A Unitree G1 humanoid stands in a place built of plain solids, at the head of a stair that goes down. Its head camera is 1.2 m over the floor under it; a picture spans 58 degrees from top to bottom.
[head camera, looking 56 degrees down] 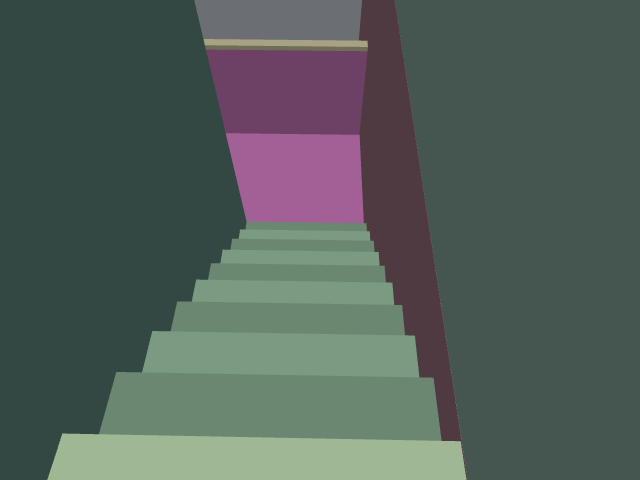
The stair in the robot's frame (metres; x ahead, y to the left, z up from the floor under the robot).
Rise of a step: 0.20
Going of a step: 0.22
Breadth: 1.02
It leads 1 degrees to the right of straight ahead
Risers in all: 10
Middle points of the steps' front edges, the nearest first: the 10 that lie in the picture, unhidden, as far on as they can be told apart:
0.20 0.15 0.00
0.42 0.15 -0.20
0.64 0.14 -0.39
0.86 0.14 -0.59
1.08 0.14 -0.79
1.30 0.13 -0.99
1.53 0.13 -1.18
1.75 0.12 -1.38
1.97 0.12 -1.58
2.19 0.12 -1.77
